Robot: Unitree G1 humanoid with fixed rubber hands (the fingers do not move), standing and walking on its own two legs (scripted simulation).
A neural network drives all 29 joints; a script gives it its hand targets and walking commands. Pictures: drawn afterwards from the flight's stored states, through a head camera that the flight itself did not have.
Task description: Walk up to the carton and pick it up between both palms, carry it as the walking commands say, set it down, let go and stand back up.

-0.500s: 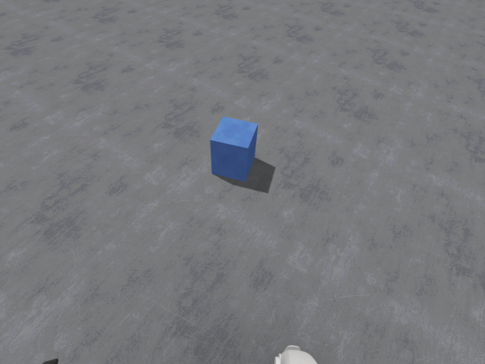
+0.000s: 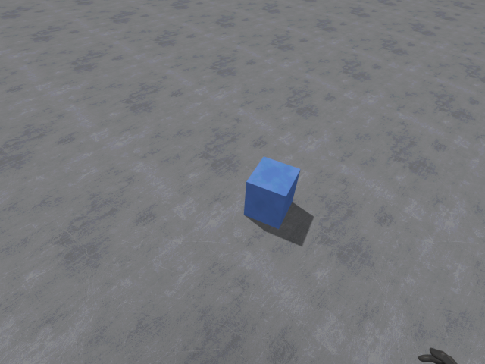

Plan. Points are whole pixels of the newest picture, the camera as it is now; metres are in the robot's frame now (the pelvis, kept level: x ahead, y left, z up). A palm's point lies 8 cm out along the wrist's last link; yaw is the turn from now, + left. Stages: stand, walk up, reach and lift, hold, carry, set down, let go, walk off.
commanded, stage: walk up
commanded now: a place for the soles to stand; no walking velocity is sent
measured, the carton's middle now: (271, 192) +1.08 -0.11 -0.64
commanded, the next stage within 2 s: none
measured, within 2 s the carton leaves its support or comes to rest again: neither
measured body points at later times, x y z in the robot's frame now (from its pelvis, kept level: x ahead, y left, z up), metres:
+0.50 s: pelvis +0.17 -0.05 +0.00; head +0.17 -0.07 +0.45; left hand +0.30 +0.29 -0.06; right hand +0.24 -0.40 -0.10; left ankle +0.16 +0.09 -0.67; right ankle +0.23 -0.16 -0.73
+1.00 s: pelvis +0.34 -0.05 +0.00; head +0.34 -0.05 +0.45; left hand +0.46 +0.27 -0.09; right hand +0.40 -0.42 -0.06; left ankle +0.36 +0.08 -0.73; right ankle +0.42 -0.19 -0.70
